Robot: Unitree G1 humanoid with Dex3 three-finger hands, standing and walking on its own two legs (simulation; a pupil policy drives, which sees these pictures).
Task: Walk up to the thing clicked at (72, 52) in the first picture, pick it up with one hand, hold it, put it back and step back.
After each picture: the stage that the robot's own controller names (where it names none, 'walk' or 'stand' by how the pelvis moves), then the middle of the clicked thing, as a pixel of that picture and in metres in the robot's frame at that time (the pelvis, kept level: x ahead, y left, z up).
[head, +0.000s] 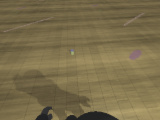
stand; (72, 52) +1.37 +0.43 -0.72
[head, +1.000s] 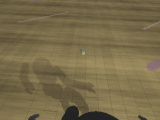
walk; (83, 52) +1.31 +0.18 -0.69
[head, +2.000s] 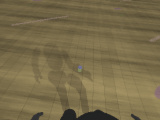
walk; (79, 69) +0.87 +0.14 -0.71
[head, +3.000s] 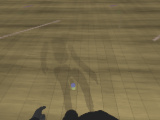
walk; (73, 86) +0.52 +0.23 -0.70
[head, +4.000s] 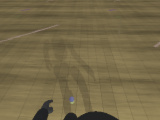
stand; (71, 100) +0.35 +0.21 -0.71
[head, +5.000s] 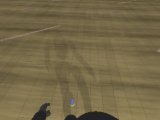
stand; (72, 102) +0.32 +0.19 -0.71
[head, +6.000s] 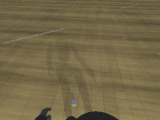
stand; (73, 102) +0.35 +0.18 -0.72
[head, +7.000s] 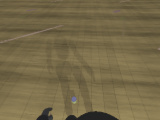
stand; (74, 100) +0.36 +0.19 -0.72
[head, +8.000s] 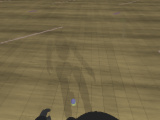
stand; (73, 102) +0.34 +0.19 -0.73
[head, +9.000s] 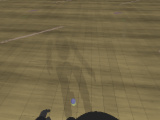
stand; (73, 102) +0.34 +0.19 -0.73
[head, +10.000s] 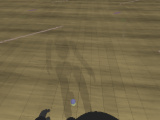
stand; (73, 102) +0.33 +0.18 -0.73
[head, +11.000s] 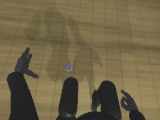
go down; (68, 67) +0.42 +0.18 -0.41
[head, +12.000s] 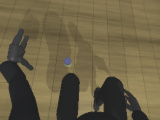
go down; (67, 62) +0.44 +0.18 -0.32
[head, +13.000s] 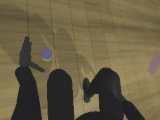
close in; (47, 55) +0.44 +0.22 -0.24
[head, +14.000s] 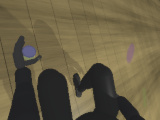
close; (29, 53) +0.43 +0.24 -0.23
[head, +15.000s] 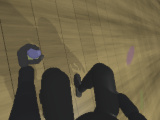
lift; (33, 54) +0.42 +0.22 -0.24
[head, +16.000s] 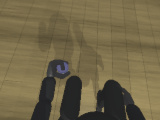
lift; (63, 70) +0.33 +0.20 -0.07
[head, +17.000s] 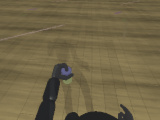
hold; (67, 75) +0.33 +0.17 +0.03
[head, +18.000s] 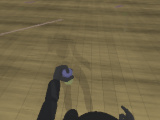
hold; (68, 76) +0.33 +0.17 -0.01
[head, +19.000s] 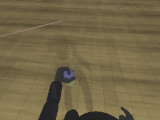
crouch; (69, 77) +0.32 +0.16 -0.01
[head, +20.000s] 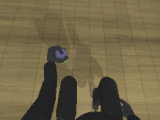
crouch; (61, 56) +0.45 +0.18 -0.10
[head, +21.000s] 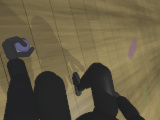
lower; (23, 49) +0.46 +0.25 -0.24
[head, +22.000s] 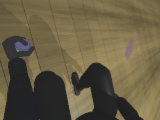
lower; (23, 48) +0.46 +0.25 -0.24
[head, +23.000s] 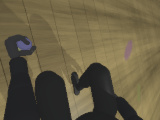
lower; (24, 47) +0.46 +0.24 -0.25
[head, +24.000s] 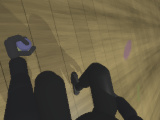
lower; (24, 47) +0.46 +0.24 -0.25
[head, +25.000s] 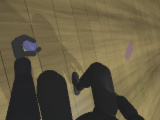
draw back; (29, 47) +0.45 +0.22 -0.25
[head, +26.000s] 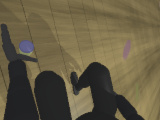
withdraw; (26, 48) +0.45 +0.23 -0.25
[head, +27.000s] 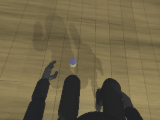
walk; (73, 62) +0.47 +0.16 -0.36
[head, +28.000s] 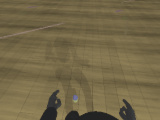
stand; (75, 98) +0.38 +0.14 -0.66
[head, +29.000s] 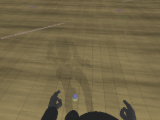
stand; (75, 97) +0.39 +0.16 -0.67
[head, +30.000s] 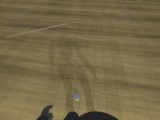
stand; (76, 97) +0.39 +0.14 -0.70
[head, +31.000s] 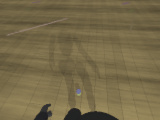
walk; (78, 92) +0.42 +0.14 -0.71
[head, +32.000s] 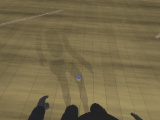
walk; (78, 78) +0.59 +0.12 -0.70
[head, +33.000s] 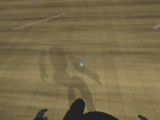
walk; (81, 63) +0.93 +0.23 -0.70
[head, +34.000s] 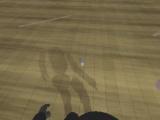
stand; (82, 63) +1.02 +0.16 -0.71
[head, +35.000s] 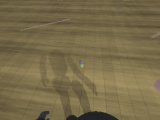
stand; (82, 64) +1.04 +0.17 -0.72
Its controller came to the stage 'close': yes
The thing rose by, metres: 0.71
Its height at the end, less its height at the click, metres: +0.00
